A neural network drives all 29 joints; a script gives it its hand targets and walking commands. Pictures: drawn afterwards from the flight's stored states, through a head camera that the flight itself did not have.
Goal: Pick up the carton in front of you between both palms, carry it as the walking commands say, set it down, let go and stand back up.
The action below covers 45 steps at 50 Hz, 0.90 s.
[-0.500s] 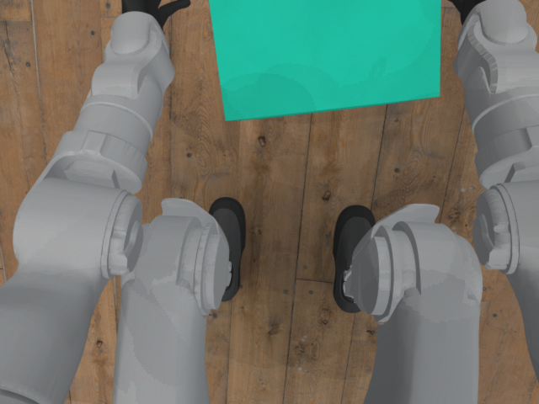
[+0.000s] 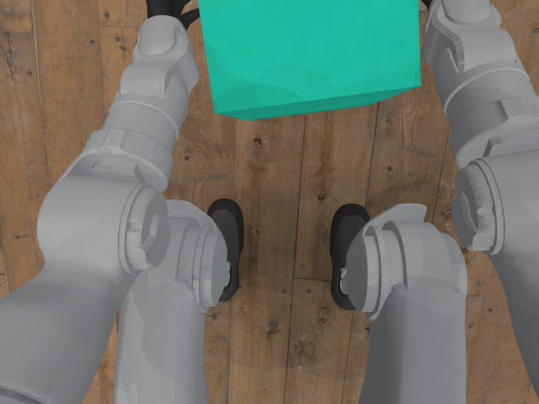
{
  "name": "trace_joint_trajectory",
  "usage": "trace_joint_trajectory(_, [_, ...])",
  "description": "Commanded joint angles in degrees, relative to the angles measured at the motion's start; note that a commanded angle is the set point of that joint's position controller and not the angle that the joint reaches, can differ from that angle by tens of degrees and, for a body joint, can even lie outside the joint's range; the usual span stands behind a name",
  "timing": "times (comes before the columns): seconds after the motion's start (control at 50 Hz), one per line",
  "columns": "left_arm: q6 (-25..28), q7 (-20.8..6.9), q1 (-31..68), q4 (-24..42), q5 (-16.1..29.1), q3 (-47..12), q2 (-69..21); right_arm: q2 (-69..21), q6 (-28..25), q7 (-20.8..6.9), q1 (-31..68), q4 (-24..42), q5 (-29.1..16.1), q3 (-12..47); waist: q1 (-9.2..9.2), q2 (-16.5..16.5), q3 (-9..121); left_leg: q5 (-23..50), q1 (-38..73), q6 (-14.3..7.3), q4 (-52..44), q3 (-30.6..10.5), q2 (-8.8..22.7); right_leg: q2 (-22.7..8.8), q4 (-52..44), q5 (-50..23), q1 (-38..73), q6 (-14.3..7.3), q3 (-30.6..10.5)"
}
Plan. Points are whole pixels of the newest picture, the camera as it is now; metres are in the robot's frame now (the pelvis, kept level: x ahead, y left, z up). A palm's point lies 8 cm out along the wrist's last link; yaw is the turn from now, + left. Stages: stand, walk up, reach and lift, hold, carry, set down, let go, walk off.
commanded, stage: reach and lift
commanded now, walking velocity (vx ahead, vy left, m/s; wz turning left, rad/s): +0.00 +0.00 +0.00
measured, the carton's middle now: (303, 31) +0.53 -0.04 -0.25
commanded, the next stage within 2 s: none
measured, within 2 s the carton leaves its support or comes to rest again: leaves its support in 0.14 s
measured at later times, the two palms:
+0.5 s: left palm out of the picture +0.50 +0.10 -0.01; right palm out of the picture +0.50 -0.20 -0.01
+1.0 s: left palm out of the picture +0.48 +0.11 +0.14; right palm out of the picture +0.46 -0.19 +0.13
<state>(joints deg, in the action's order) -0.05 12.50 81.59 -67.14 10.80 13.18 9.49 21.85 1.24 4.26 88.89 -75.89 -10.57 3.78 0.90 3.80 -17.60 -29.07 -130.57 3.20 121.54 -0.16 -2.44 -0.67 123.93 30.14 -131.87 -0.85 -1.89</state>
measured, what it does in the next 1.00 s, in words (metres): rises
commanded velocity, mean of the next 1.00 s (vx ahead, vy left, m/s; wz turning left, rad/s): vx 0.00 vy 0.00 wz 0.00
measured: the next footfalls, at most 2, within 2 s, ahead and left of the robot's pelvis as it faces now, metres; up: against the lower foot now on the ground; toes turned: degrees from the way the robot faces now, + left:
none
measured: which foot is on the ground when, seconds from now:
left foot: down 0.00-1.00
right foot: down 0.00-1.00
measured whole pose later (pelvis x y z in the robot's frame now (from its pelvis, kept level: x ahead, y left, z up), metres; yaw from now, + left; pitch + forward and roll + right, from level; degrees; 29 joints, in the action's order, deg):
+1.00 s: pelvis +0.04 +0.01 +0.18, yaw -6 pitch +39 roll +1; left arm -19.7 6.2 43.6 -31.7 -8.4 25.7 -7.1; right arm 1.2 20.3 0.6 47.2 -38.2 10.1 -19.9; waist 0.3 1.6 13.3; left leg -29.7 -99.6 2.3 90.6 -3.1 -4.5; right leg 2.7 90.5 28.0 -101.0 1.6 -3.5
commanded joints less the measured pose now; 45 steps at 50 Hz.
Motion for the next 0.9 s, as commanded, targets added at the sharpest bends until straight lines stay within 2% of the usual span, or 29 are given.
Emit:
trace_joint_trajectory(0.0, [-2.07, -13.36, 26.25, 10.88, -3.06, -9.83, -44.14, -46.47, 1.49, -12.11, 23.12, 13.05, 1.77, 5.51, -1.77, -7.87, 59.65, 9.62, 26.74, -0.75, -4.84, 4.75, -6.8, 5.03, -10.89, -11.44, 31.83, -0.13, 1.49])
trace_joint_trajectory(0.08, [-3.52, -15.02, 28.58, 15.93, -0.42, -12.59, -51.57, -54.6, 2.82, -13.16, 24.35, 20.21, 0.05, 7.4, -2.21, -8.3, 71.21, 13.84, 30.4, -1.2, -4.17, 5.71, -7.13, 5.66, -9.56, -16.73, 37.27, 0.05, 2.83])
trace_joint_trajectory(0.16, [-5.13, -14.72, 28.21, 23.58, 3.02, -18.24, -58.92, -60.75, 4.08, -12.27, 25.17, 31.7, -2.5, 11.33, -2.41, -9.47, 90.22, 20.32, 34.92, -0.59, -3.82, 6.79, -7.63, 6.28, -9.14, -26.07, 50.68, 0.54, 4.17])
trace_joint_trajectory(0.24, [-8.01, -15.22, 29.62, 33.98, 2.17, -22.15, -61.59, -66.18, 7.72, -11.63, 21.18, 40.55, -0.75, 12.26, -3.47, -11.22, 99.11, 18.86, 33.54, -0.57, -6.45, 7.41, -8.37, 7.41, -11.46, -28.3, 59.47, 1.3, 4.99])
trace_joint_trajectory(0.26, [-8.86, -15.63, 29.88, 36.23, 1.22, -22.46, -61.65, -67.83, 9.02, -11.85, 19.38, 40.97, 0.19, 12.1, -3.17, -10.94, 98.6, 17.12, 32.69, -0.6, -7.36, 7.75, -8.56, 7.67, -12.55, -26.61, 59.26, 1.39, 4.89])
trace_joint_trajectory(0.28, [-9.27, -15.84, 30.49, 37.88, 0.41, -22.73, -61.36, -70.16, 10.05, -11.96, 17.02, 41.21, 1.03, 11.19, -3.6, -10.89, 97.8, 13.79, 33.74, -0.92, -7.89, 7.78, -8.58, 8.19, -13.61, -20.8, 55.89, 1.16, 5.07])
trace_joint_trajectory(0.3, [-10.59, -16.23, 29.25, 37.58, -1.11, -22.21, -62.29, -70.66, 11.28, -12.56, 16.08, 39.93, 2.15, 10.94, -2.26, -9.79, 93.69, 11.0, 32.25, -0.97, -10.01, 7.76, -8.43, 8.11, -15.38, -17.39, 53.29, 1.16, 4.66])
trace_joint_trajectory(0.32, [-11.72, -16.43, 27.7, 37.17, -2.3, -21.86, -63.38, -72.31, 12.43, -13.1, 13.45, 38.02, 3.59, 9.97, -1.98, -9.49, 90.05, 9.36, 30.38, -0.98, -11.78, 7.62, -8.49, 8.21, -16.59, -16.29, 51.78, 1.35, 4.55])
trace_joint_trajectory(0.42, [-15.53, -17.68, 20.49, 28.33, -11.83, -12.85, -64.03, -75.87, 16.07, -15.86, 8.04, 29.08, 10.04, 1.62, 1.41, -9.04, 75.19, 1.68, 28.58, -2.23, -18.04, 6.38, -8.3, 9.03, -23.28, -3.13, 41.14, 1.41, 4.1])
trace_joint_trajectory(0.46, [-16.34, -18.26, 19.28, 26.38, -14.27, -10.32, -64.77, -75.64, 16.61, -16.51, 7.27, 26.79, 12.35, -1.47, 1.26, -8.66, 73.34, 1.0, 29.0, -2.35, -20.28, 5.89, -8.41, 9.16, -25.45, -1.6, 40.72, 1.17, 3.82])
trace_joint_trajectory(0.52, [-17.05, -19.25, 19.07, 25.71, -15.18, -9.77, -67.35, -75.34, 16.8, -16.99, 5.87, 25.09, 15.46, -5.17, -1.02, -6.63, 75.07, 0.98, 30.82, -1.82, -23.62, 5.41, -8.78, 9.26, -27.81, -3.16, 43.2, 0.78, 4.14])
trace_joint_trajectory(0.6, [-17.93, -19.57, 15.88, 25.23, -15.81, -10.55, -70.63, -76.16, 16.7, -17.36, 4.87, 26.32, 17.07, -5.97, -1.86, -4.75, 77.99, 2.24, 37.65, -1.17, -28.08, 4.74, -9.12, 9.45, -31.03, -4.9, 44.7, 0.48, 5.36])
trace_joint_trajectory(0.76, [-18.9, -20.09, 9.57, 30.47, -12.59, -18.89, -75.06, -79.98, 17.51, -18.11, 0.78, 34.75, 13.4, 2.28, -2.12, -4.54, 86.19, 8.48, 48.23, -0.45, -33.89, 4.0, -9.04, 9.86, -35.86, -11.94, 55.11, 1.26, 5.48])
trace_joint_trajectory(0.88, [-19.61, -20.49, 3.67, 32.71, -10.95, -23.6, -76.15, -82.74, 18.43, -17.68, -4.61, 37.89, 11.42, 7.04, -1.8, -5.18, 84.99, 9.9, 53.54, -0.48, -38.78, 3.16, -8.88, 10.05, -40.72, -14.05, 62.67, 1.82, 4.63])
